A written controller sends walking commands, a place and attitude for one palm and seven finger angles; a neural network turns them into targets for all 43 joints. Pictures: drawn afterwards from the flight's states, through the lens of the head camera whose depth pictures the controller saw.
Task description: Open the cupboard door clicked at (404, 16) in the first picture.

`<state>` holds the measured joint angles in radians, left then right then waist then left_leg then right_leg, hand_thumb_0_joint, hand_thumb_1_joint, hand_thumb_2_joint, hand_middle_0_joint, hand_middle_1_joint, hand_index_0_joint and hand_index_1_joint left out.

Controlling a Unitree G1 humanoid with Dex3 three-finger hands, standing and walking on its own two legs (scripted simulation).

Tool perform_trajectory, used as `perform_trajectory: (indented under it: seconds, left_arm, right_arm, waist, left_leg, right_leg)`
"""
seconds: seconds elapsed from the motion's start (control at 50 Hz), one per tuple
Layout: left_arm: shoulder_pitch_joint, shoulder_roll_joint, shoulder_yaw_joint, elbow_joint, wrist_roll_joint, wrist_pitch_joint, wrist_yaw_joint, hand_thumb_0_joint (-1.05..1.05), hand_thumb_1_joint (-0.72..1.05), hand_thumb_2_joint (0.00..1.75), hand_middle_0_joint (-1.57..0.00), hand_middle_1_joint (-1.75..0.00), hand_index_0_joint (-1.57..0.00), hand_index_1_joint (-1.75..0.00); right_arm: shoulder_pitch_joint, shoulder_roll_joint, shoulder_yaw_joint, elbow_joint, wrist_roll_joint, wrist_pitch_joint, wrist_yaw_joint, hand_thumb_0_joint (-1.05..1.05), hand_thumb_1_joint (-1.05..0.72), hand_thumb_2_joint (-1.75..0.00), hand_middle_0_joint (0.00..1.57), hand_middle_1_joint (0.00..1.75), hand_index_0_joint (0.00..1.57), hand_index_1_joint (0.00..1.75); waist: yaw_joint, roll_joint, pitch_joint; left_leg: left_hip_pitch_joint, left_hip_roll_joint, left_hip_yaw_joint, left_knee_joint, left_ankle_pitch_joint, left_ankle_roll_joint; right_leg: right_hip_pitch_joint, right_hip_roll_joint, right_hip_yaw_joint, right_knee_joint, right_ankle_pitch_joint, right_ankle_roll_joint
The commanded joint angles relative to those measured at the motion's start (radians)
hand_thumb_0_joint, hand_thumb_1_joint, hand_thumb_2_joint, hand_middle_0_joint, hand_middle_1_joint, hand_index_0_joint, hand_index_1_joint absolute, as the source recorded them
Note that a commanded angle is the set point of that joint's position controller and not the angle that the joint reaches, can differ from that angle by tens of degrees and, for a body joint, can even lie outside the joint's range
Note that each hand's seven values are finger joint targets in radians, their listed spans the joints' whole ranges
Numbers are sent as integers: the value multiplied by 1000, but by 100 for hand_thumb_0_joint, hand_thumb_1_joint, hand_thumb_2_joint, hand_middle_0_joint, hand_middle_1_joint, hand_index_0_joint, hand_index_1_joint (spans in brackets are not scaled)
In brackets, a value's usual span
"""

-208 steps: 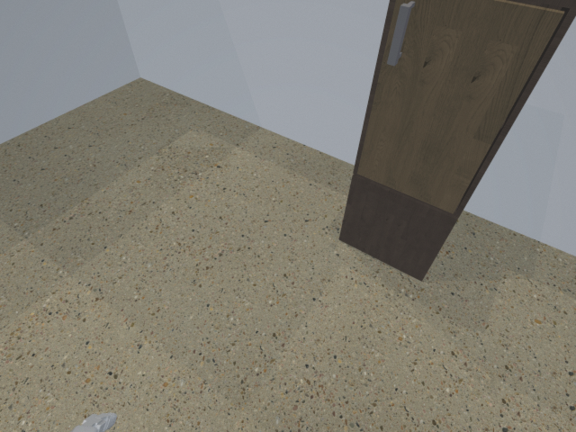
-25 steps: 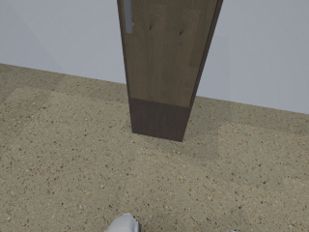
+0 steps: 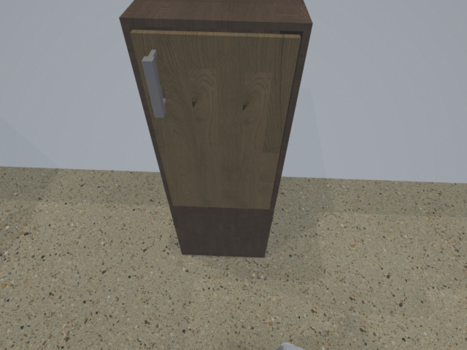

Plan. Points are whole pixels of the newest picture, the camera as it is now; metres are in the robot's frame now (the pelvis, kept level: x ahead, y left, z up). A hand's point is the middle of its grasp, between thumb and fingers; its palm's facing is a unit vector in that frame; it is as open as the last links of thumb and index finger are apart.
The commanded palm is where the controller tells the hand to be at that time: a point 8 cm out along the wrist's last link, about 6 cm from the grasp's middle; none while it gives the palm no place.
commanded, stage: come to a stop and stand still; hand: left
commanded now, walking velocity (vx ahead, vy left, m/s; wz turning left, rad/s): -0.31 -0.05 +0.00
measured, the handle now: (156, 84) +0.62 +0.19 +0.15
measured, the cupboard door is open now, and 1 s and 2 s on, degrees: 0 0 0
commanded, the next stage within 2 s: look again from close up in 1.52 s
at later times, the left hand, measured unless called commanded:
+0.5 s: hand out of the picture +0.10 +0.22 -0.18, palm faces +0.09 -0.97 -0.24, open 7.3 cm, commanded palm none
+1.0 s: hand out of the picture +0.00 +0.21 -0.17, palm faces -0.01 -0.98 -0.19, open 7.4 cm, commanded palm none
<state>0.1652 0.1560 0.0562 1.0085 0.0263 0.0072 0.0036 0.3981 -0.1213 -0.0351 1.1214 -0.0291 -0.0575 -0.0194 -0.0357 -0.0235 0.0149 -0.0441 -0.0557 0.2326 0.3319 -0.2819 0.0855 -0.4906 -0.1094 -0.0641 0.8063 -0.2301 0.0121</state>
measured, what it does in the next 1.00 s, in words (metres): steps on the spot: right foot, then left foot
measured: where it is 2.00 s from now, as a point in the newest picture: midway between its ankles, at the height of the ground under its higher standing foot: outside the picture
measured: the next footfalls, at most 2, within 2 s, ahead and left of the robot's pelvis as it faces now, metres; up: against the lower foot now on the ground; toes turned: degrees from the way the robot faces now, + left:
right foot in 0.10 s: +0.13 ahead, -0.12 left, +0.00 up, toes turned -7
left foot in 0.52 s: +0.07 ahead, +0.10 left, +0.00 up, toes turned +3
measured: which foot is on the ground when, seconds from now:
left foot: down 0.00-0.14, up 0.16-0.50, down 0.52-1.00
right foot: up 0.00-0.08, down 0.10-0.52, up 0.54-1.00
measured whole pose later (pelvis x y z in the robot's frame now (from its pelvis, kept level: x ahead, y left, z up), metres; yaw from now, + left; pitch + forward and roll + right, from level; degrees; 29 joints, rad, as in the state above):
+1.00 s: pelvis +0.00 +0.02 +0.01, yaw -1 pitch +1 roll -1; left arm 0.29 0.19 0.05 1.09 0.01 0.06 0.00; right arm 0.30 -0.15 -0.05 1.08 -0.03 0.01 -0.03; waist -0.04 -0.02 0.03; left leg -0.24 0.06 0.08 0.38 -0.15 0.00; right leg -0.25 -0.04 -0.02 0.65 -0.41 0.03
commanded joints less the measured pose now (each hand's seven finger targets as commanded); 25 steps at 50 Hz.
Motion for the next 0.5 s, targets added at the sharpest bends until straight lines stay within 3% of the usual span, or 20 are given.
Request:
perform_trajectory:
  seconds: [0.0,0.02,0.04,0.06,0.08,0.1,0.12,0.14,0.16,0.22,0.3,0.36,0.42,0.44,0.46,0.48]
  left_arm:
    - [-37,11,-10,-52,2,-21,3,0,90,90,-20,-30,-20,-30]
    - [-13,12,-12,-42,0,-24,8,0,90,90,-20,-30,-20,-30]
    - [48,13,-12,-21,-1,-27,14,0,90,90,-20,-30,-20,-30]
    - [132,41,-11,9,-2,-39,21,0,90,90,-20,-30,-20,-30]
    - [213,103,0,37,-2,-49,35,0,90,90,-20,-30,-20,-30]
    - [247,162,8,54,-10,-53,43,0,90,90,-20,-30,-20,-30]
    - [234,190,6,43,-14,-45,47,0,90,90,-20,-30,-20,-30]
    - [196,184,17,34,-9,-40,54,0,90,90,-20,-30,-20,-30]
    - [159,161,14,23,-8,-32,59,0,90,90,-20,-30,-20,-30]
    - [77,144,26,-11,-1,-16,64,0,90,90,-20,-30,-20,-30]
    - [15,169,38,-49,1,-7,59,0,90,90,-20,-30,-20,-30]
    - [-12,182,42,-68,9,2,51,0,90,90,-20,-30,-20,-30]
    - [-7,185,44,-67,13,8,44,0,90,90,-20,-30,-20,-30]
    - [-20,185,43,-70,8,13,42,0,90,90,-20,-30,-20,-30]
    - [-15,168,37,-72,0,18,38,0,90,90,-20,-30,-20,-30]
    - [25,113,24,-78,-10,24,34,0,90,90,-20,-30,-20,-30]
  right_arm:
    - [104,-111,-11,-1,-5,-4,-17,0,-90,-90,20,30,20,30]
    - [98,-102,-5,5,-3,0,-20,0,-90,-90,20,30,20,30]
    - [79,-100,-1,7,3,2,-25,0,-90,-90,20,30,20,30]
    - [76,-94,4,8,14,-1,-25,0,-90,-90,20,30,20,30]
    - [84,-74,4,-2,28,-2,-23,0,-90,-90,20,30,20,30]
    - [91,-61,2,-9,34,9,-21,0,-90,-90,20,30,20,30]
    - [90,-59,-7,-21,39,27,-27,0,-90,-90,20,30,20,30]
    - [49,-48,-9,-27,39,46,-29,0,-90,-90,20,30,20,30]
    - [4,-53,-12,-33,34,60,-28,0,-90,-90,20,30,20,30]
    - [-17,-32,-25,-42,25,92,-21,0,-90,-90,20,30,20,30]
    - [-38,-52,-38,-76,16,116,-4,0,-90,-90,20,30,20,30]
    - [-67,-65,-39,-108,18,112,4,0,-90,-90,20,30,20,30]
    - [-67,-76,-37,-125,19,93,4,0,-90,-90,20,30,20,30]
    - [-32,-82,-35,-118,18,85,3,0,-90,-90,20,30,20,30]
    - [-4,-99,-34,-108,18,75,5,0,-90,-90,20,30,20,30]
    - [-6,-162,-43,-113,11,60,3,0,-90,-90,20,30,20,30]
  waist:
    - [-8,83,99]
    - [8,61,85]
    - [43,65,57]
    - [79,31,-14]
    - [89,-32,-119]
    - [79,-80,-179]
    - [71,-75,-179]
    - [79,-145,-184]
    - [84,-107,-136]
    - [52,12,-60]
    - [34,-94,-76]
    - [33,-182,-73]
    - [25,-211,-91]
    - [2,-199,-97]
    - [-13,-131,-106]
    - [-7,93,-96]
  left_leg:
    - [12,338,-191,-25,612,81]
    - [-11,325,-180,24,689,60]
    - [-31,300,-154,92,752,25]
    - [-68,262,-136,184,768,-19]
    - [-202,211,-109,285,576,-70]
    - [-282,126,-87,388,48,-113]
    - [-303,91,-128,510,-307,-123]
    - [-318,105,-174,611,-359,-116]
    - [-336,108,-208,665,-344,-114]
    - [-370,98,-229,722,-281,-118]
    - [-362,92,-217,697,-191,-145]
    - [-324,92,-200,578,-167,-144]
    - [-238,85,-174,377,-96,-134]
    - [-171,81,-164,262,-4,-131]
    - [-76,92,-169,130,109,-126]
    - [-43,214,-313,11,127,-100]
  right_leg:
    - [12,35,-38,-141,-60,-25]
    - [88,54,-43,-198,-29,-30]
    - [191,63,-42,-287,68,-28]
    - [344,43,-12,-379,300,-31]
    - [551,-90,135,-316,729,-78]
    - [643,-253,233,-278,1134,-185]
    - [612,-340,237,-301,1300,-269]
    - [572,-328,243,-320,1227,-294]
    - [492,-308,230,-352,1117,-280]
    - [379,-268,162,-395,923,-232]
    - [311,-226,97,-418,739,-202]
    - [279,-194,83,-424,578,-182]
    - [260,-163,97,-395,391,-154]
    - [236,-138,86,-365,299,-125]
    - [182,-104,68,-309,170,-85]
    - [91,-22,23,-179,-38,-37]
